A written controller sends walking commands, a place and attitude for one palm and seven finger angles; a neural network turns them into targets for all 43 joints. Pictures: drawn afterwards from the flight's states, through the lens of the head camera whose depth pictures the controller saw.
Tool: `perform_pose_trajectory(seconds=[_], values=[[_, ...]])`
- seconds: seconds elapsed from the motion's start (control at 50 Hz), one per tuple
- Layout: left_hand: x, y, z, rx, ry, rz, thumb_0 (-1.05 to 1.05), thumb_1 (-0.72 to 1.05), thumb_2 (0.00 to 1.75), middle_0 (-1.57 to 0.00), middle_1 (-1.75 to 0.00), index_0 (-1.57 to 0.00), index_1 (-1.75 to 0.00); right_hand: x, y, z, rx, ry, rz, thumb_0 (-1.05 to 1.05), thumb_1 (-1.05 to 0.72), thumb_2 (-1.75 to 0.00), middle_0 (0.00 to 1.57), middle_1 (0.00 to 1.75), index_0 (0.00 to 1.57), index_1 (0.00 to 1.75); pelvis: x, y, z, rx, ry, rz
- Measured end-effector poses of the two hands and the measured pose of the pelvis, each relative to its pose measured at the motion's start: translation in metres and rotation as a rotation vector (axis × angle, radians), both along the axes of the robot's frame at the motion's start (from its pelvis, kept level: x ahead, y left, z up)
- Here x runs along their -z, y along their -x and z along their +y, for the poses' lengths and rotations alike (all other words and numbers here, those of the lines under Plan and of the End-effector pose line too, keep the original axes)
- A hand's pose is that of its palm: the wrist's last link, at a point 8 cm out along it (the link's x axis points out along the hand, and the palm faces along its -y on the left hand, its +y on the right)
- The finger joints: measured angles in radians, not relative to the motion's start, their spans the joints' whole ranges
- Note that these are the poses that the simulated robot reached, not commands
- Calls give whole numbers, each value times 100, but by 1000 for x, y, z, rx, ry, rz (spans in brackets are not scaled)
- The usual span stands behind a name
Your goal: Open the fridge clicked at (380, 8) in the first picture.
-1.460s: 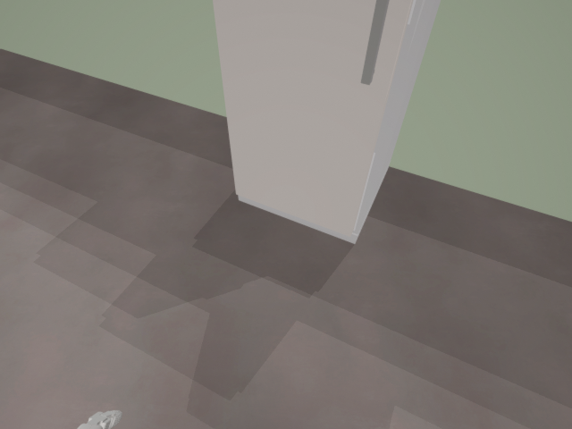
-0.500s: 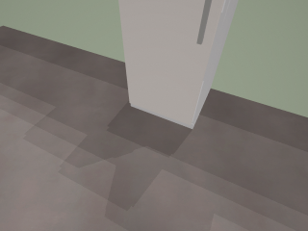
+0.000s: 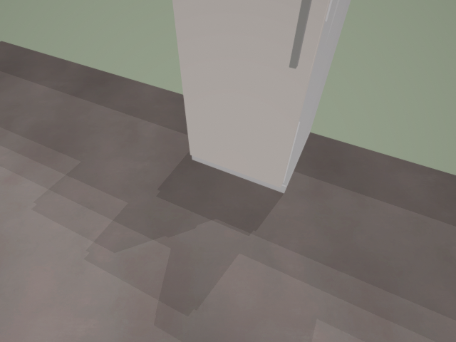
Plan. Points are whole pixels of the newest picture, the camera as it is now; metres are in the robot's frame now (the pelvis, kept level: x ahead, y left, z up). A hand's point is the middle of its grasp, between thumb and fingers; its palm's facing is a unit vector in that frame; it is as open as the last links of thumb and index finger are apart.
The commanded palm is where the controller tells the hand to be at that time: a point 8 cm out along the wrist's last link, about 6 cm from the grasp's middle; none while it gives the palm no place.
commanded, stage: walk to a spot facing it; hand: right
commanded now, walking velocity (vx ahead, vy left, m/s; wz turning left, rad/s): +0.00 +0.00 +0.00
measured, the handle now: (303, 23) +0.99 -0.18 +0.15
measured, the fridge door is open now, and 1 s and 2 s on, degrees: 0 0 0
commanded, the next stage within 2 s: none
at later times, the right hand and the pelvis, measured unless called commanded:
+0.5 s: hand out of the picture +0.06 -0.19 -0.18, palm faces -0.16 +0.96 -0.24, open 7.4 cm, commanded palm none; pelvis -0.02 +0.01 -0.02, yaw +11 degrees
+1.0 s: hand out of the picture +0.13 -0.19 -0.18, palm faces -0.28 +0.94 -0.19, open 7.4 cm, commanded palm none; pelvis +0.09 +0.00 -0.01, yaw +24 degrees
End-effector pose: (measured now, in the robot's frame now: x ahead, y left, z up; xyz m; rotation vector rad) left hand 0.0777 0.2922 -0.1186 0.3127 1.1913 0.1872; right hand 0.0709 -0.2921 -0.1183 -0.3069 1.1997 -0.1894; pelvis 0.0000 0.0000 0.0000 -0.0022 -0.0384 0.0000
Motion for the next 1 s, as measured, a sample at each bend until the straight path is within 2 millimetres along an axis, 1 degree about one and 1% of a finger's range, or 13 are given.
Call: perform_pose_trajectory(seconds=[0.16,0.24,0.32,0.44,0.5,0.56,0.6,0.64,0.7,0.8,0.9,0.96,1.0], values=[[1,1,1,-2,0,2,1,90,90,-21,-30,-21,-30,0,4,0,5,3,10,1,-91,-90,20,30,20,30,0,1,1,-8,0,-2],[5,7,-4,-36,6,-7,1,91,90,-21,-30,-21,-30,6,8,6,-4,-3,40,1,-91,-90,20,30,20,30,3,4,1,-43,0,5],[13,24,-15,-86,32,-4,0,91,90,-20,-30,-21,-30,17,12,19,-34,-37,82,1,-91,-90,20,30,20,30,8,9,0,-82,3,13],[29,64,-26,-175,78,26,0,91,90,-21,-30,-21,-30,31,11,43,-89,-82,109,1,-91,-90,20,30,20,30,17,18,3,-151,27,13],[39,82,-24,-221,106,35,1,90,90,-21,-30,-21,-30,30,7,58,-114,-86,104,1,-91,-90,20,30,20,30,20,20,10,-194,27,5],[54,94,-15,-258,127,46,1,90,90,-21,-30,-21,-30,33,5,70,-141,-80,65,1,-91,-90,20,30,20,30,30,18,20,-228,18,11],[52,97,-10,-269,133,55,1,91,90,-21,-30,-21,-30,31,9,75,-136,-77,60,1,-91,-90,20,30,20,30,28,17,24,-230,5,7],[43,94,-7,-277,136,43,1,91,90,-21,-30,-21,-30,25,13,80,-132,-81,73,1,-91,-90,20,30,20,30,20,13,27,-244,5,11],[27,84,-1,-298,128,-4,1,91,90,-20,-30,-20,-30,16,16,84,-148,-89,110,1,-91,-90,20,30,20,30,8,4,29,-278,15,24],[10,61,6,-340,100,-74,1,91,90,-20,-30,-20,-30,10,6,82,-185,-97,161,1,-91,-90,20,30,20,30,0,-16,26,-331,19,45],[2,28,0,-354,76,-103,1,91,90,-20,-30,-20,-30,14,-21,71,-202,-102,180,1,-91,-90,20,30,20,30,0,-45,16,-373,6,58],[-1,-1,-10,-358,64,-131,1,91,90,-20,-30,-20,-30,22,-45,61,-212,-109,192,1,-91,-90,20,30,20,30,3,-68,6,-401,-2,63],[-2,-21,-17,-365,49,-163,1,91,90,-20,-30,-20,-30,31,-66,53,-225,-114,201,1,-91,-90,20,30,20,30,9,-86,-1,-427,-8,65]])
